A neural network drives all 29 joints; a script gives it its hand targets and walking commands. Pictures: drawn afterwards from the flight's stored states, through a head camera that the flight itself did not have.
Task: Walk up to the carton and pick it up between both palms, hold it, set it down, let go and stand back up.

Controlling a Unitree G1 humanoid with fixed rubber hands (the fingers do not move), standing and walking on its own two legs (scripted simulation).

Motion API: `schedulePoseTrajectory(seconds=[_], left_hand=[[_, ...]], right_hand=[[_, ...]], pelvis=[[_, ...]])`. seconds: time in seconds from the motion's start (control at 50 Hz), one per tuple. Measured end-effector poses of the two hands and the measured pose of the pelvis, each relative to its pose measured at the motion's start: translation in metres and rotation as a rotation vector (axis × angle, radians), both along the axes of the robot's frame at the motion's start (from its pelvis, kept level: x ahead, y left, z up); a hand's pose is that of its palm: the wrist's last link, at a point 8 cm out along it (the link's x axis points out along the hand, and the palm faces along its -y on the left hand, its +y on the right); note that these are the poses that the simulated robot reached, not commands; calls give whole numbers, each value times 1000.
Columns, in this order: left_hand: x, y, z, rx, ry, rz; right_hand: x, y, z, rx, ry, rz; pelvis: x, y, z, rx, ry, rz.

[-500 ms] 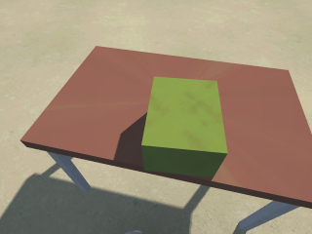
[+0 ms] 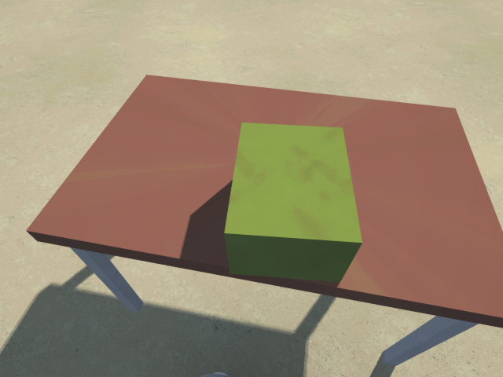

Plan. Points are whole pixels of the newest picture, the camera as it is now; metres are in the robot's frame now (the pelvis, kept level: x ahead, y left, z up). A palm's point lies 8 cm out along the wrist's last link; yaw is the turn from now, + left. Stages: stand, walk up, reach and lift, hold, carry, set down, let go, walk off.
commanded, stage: walk up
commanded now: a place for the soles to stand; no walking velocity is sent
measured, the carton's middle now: (288, 197) +0.48 -0.04 -0.05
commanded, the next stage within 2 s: reach and lift in 1.34 s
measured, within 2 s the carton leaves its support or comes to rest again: neither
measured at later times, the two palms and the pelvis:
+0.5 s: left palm out of the picture +0.05 +0.26 -0.13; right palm out of the picture +0.07 -0.25 -0.12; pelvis +0.00 +0.00 +0.00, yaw -2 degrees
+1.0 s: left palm out of the picture +0.06 +0.26 -0.13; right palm out of the picture +0.04 -0.25 -0.13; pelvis +0.00 +0.01 +0.00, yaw -5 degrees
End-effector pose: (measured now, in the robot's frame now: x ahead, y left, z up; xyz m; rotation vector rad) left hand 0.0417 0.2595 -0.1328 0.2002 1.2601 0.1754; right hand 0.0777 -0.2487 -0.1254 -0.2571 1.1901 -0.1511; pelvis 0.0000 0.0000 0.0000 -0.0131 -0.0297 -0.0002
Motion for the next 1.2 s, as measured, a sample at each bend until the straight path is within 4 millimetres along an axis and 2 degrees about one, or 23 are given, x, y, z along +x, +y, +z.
schedulePoseTrajectory(seconds=[0.08, 0.26, 0.54, 0.7, 0.82, 1.06, 1.2], left_hand=[[-1, 0, 1, 6, 3, -15], [-20, -6, 7, 21, 45, -15], [15, 0, 1, 0, -20, -54], [-2, 2, 6, 25, 22, -70], [-12, -1, 8, 26, 41, -60], [23, 1, 1, 3, -5, -107], [17, -1, 6, 27, 12, -123]], right_hand=[[-3, -4, 2, -8, 12, -8], [-3, -13, -1, 10, -9, -28], [-15, -2, 2, -6, 6, -49], [-22, -7, 0, 5, 24, -66], [-24, -10, -3, 13, 11, -81], [-37, 2, -1, 5, 41, -115], [-34, -6, -3, 16, 30, -130]], pelvis=[[-4, -2, 2, 3, 11, -12], [-4, -7, 3, 2, 2, -15], [-2, 3, 1, 6, 0, -43], [-9, 0, 3, 6, 11, -55], [-8, -1, 3, 4, -1, -59], [-1, 8, 2, 19, 7, -96], [-6, 3, 3, 14, 12, -104]])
